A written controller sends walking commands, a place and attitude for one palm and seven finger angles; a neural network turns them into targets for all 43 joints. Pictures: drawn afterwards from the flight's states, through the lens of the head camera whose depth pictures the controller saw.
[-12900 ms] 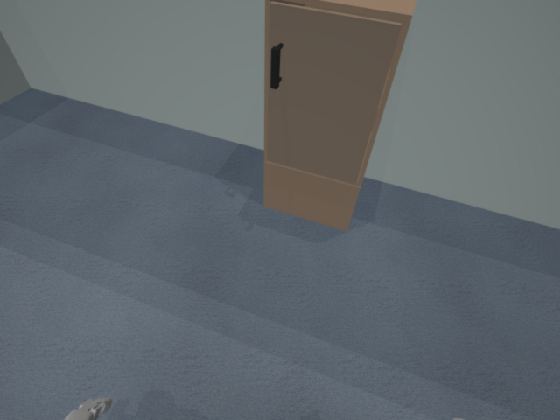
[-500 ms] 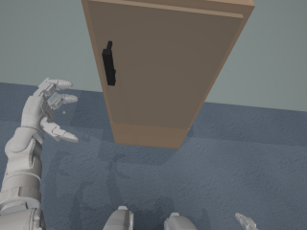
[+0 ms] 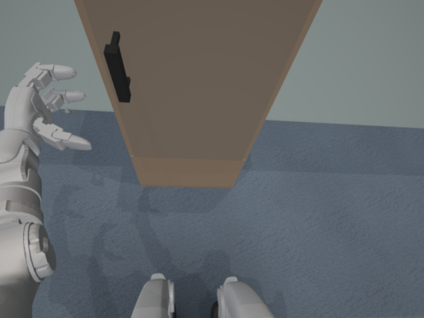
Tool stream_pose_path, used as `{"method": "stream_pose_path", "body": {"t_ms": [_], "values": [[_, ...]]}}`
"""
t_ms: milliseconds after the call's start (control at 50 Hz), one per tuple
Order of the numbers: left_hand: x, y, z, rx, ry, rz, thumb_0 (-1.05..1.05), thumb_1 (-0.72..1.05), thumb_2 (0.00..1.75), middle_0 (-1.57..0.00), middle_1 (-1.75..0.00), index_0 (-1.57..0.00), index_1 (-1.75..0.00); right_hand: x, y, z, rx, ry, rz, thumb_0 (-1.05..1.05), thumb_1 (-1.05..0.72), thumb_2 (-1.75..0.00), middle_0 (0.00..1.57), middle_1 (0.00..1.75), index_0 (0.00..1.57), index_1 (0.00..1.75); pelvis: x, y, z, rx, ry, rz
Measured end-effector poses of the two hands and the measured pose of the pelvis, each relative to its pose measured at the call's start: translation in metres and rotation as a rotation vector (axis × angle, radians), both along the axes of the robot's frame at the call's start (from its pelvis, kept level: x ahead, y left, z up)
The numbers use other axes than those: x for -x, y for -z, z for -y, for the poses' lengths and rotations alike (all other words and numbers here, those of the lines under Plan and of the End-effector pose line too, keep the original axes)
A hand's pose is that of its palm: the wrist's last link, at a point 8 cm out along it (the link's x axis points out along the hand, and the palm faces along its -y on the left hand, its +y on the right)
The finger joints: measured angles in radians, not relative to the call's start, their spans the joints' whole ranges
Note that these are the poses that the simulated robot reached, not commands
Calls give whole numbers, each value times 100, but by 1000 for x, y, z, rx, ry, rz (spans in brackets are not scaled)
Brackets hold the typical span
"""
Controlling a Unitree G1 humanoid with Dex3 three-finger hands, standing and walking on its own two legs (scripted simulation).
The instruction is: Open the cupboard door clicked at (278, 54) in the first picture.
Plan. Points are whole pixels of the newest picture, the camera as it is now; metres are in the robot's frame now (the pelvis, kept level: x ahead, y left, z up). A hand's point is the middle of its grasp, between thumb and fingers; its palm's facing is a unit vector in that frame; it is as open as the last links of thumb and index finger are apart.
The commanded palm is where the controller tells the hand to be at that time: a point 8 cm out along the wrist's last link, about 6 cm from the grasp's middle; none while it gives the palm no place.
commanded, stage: move the hooked fingers beside the handle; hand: left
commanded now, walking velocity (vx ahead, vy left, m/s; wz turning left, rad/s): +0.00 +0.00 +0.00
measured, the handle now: (120, 68) +0.58 +0.16 +0.06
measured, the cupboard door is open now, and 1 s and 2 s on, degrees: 0 0 0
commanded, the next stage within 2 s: slide the fingers in behind the handle in 1.34 s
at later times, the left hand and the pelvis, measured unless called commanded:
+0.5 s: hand (79, 83) +0.54 +0.23 +0.06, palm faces -0.03 -1.00 -0.01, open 14.0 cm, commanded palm +0.52 +0.26 +0.06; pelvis +0.01 +0.01 -0.01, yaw -2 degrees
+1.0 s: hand (82, 93) +0.53 +0.23 +0.05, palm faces -0.04 -1.00 +0.01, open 14.0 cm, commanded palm +0.51 +0.26 +0.06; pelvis +0.01 +0.02 -0.01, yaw -1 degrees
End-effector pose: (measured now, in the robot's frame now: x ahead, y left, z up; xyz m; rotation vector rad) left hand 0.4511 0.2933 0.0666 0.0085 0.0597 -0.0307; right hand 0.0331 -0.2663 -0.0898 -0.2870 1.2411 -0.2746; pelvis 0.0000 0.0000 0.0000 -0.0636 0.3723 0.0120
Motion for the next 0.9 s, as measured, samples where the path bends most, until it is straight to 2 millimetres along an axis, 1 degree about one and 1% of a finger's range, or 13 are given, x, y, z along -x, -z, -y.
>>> {"method": "stream_pose_path", "body": {"t_ms": [200, 300, 440, 540, 640, 700, 780, 840, 900], "values": [[-34, -2, 1, 0, 6, 16, -2, -50, 30, -30, -120, -30, -120, 27, 2, -3, 14, 34, -94, 1, -90, -90, 21, 30, 20, 30, 0, 6, -3, 14, 3, -42], [-51, 0, 7, 15, 14, 7, -2, -50, 30, -30, -120, -30, -120, 38, 2, -8, 14, 51, -132, 1, -90, -90, 21, 30, 20, 30, -1, 8, -7, 19, 8, -62], [-69, 2, 8, 3, -1, 9, -2, -49, 30, -30, -120, -30, -120, 49, 1, -17, 7, 74, -174, 1, -90, -90, 21, 30, 20, 30, -4, 10, -11, 26, 15, -85], [-67, 3, 6, -6, 6, 9, -2, -49, 30, -29, -120, -30, -120, 53, 0, -26, -20, 89, -203, 1, -90, -90, 21, 30, 20, 30, -8, 7, -15, 25, 23, -85], [-57, 9, 3, 12, 1, -22, -2, -49, 30, -30, -120, -30, -120, 48, -2, -30, -35, 85, -199, 1, -90, -90, 21, 30, 20, 30, -11, 2, -17, 24, 22, -71], [-53, 8, -1, 14, -14, -14, -2, -49, 30, -30, -120, -30, -120, 41, -4, -30, -28, 75, -182, 1, -90, -90, 21, 30, 20, 30, -12, 1, -17, 27, 17, -64], [-52, 3, -4, 4, -19, 22, -2, -50, 30, -30, -120, -30, -120, 32, -5, -26, -11, 57, -163, 1, -90, -90, 21, 30, 20, 30, -11, 2, -17, 33, 6, -59], [-52, 1, -1, 1, -2, 26, -2, -50, 30, -29, -120, -30, -120, 26, -4, -23, -2, 42, -157, 1, -90, -90, 21, 30, 20, 30, -10, 2, -18, 36, -2, -58], [-53, 5, 4, 11, 14, -2, -2, -50, 30, -29, -120, -30, -120, 22, -4, -21, 5, 32, -148, 1, -90, -90, 21, 30, 20, 30, -9, 3, -18, 36, -5, -60]]}}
